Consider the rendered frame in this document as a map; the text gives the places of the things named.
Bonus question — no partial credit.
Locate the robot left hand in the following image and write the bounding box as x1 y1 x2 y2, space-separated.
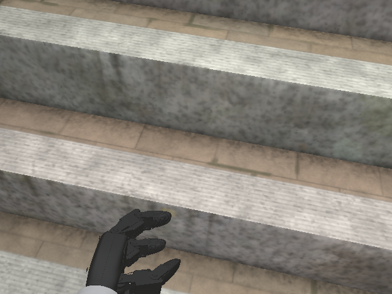
86 209 181 294

